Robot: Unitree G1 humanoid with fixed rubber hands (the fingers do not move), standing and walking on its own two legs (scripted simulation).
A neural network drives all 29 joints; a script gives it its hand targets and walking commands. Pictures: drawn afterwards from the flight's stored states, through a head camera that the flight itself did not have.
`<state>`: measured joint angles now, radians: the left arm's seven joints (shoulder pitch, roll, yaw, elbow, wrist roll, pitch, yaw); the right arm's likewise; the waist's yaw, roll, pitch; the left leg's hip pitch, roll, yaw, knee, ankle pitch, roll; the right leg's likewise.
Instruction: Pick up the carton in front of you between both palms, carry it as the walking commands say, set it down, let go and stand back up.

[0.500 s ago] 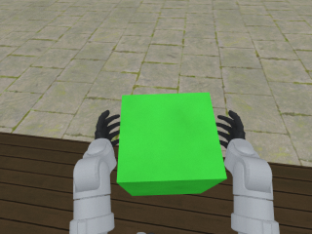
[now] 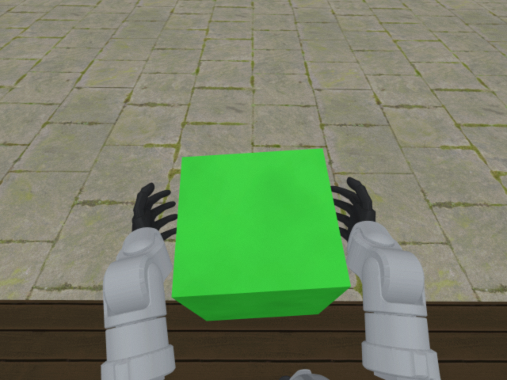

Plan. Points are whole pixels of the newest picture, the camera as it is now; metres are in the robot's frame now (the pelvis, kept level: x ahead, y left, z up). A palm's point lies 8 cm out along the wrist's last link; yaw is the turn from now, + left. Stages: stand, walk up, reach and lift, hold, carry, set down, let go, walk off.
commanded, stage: carry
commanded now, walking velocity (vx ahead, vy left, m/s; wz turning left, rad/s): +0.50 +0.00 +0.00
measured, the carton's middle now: (257, 244) +0.34 -0.01 +0.03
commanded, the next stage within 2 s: none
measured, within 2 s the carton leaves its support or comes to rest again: neither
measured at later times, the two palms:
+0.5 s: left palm (169, 139) +0.61 +0.15 +0.04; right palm (305, 131) +0.63 -0.16 +0.03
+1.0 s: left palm (178, 83) +0.94 +0.16 +0.00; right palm (280, 80) +0.92 -0.15 +0.01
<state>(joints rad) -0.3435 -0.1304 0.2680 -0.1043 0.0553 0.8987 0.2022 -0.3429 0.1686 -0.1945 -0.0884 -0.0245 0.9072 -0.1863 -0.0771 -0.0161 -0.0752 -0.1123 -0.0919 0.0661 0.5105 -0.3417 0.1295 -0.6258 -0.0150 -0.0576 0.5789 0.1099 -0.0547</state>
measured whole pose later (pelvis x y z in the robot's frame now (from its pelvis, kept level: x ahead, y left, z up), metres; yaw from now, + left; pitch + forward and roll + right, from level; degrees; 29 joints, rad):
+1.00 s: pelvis +0.61 +0.01 -0.08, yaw -1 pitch +5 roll -1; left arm -0.35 -0.14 0.27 -0.09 0.06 0.89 0.19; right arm -0.33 0.17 -0.21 -0.09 -0.02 0.91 -0.17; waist -0.06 0.00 -0.05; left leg -0.17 -0.06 0.08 0.46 -0.26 0.13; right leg -0.73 -0.05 -0.04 0.84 -0.10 -0.02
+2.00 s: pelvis +1.22 +0.03 -0.08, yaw -1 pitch +4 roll -1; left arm 0.09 -0.14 0.05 -0.54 0.02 1.12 0.15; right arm 0.10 0.14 -0.03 -0.53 0.01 1.12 -0.15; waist -0.02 0.00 -0.15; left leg 0.00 0.03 0.17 0.22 -0.29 0.02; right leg -0.58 -0.10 -0.14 0.61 -0.11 0.02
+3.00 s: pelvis +1.76 +0.04 -0.09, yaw +0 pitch +2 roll +0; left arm 0.09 -0.14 0.03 -0.57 0.03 1.14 0.14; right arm 0.09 0.14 -0.03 -0.56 0.00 1.14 -0.14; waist -0.01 0.00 -0.12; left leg -0.20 0.06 0.22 0.46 -0.30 0.01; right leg -0.32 -0.08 -0.17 0.45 -0.15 0.00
